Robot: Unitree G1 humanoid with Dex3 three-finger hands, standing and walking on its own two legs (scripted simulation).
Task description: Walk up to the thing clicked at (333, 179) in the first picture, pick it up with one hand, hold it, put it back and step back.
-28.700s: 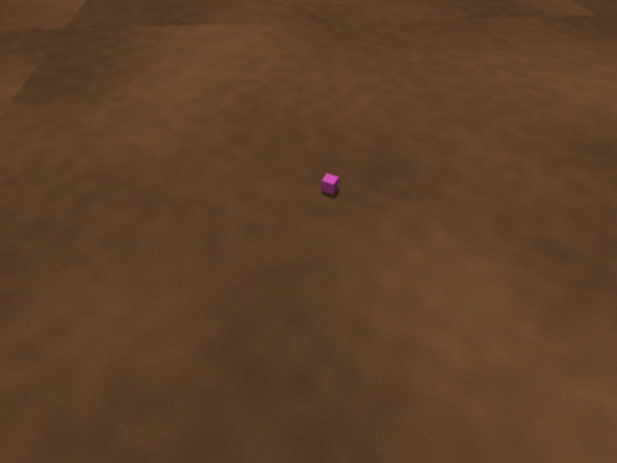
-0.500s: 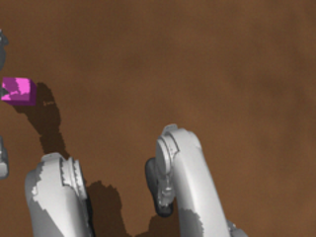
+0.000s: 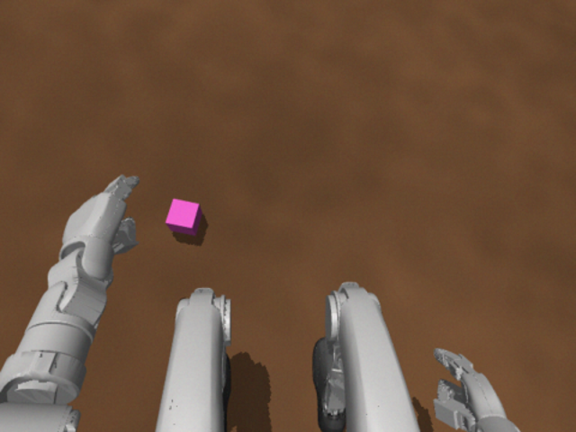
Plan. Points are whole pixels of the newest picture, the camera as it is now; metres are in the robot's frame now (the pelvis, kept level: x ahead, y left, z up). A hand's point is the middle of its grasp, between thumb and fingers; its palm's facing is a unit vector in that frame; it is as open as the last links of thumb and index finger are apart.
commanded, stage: home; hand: left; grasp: from above
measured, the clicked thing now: (184, 217) +0.53 +0.22 -0.44
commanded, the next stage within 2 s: none
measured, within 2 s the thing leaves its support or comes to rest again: neither
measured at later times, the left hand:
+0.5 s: hand (92, 293) +0.27 +0.18 +0.09, palm faces +0.06 -0.96 -0.27, open 7.4 cm
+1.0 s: hand out of the picture +0.23 +0.19 +0.20, palm faces +0.13 -0.97 -0.19, open 7.4 cm
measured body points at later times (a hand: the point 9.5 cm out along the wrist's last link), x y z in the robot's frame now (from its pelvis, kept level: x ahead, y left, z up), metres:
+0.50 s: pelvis +0.04 -0.01 +0.18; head +0.13 +0.01 +0.62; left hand +0.27 +0.23 +0.11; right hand +0.22 -0.24 +0.09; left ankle +0.08 +0.12 -0.44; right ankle +0.10 -0.14 -0.44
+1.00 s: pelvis +0.09 +0.00 +0.24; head +0.10 +0.00 +0.69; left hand +0.22 +0.24 +0.21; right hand +0.27 -0.23 +0.19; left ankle +0.08 +0.12 -0.44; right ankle +0.10 -0.14 -0.44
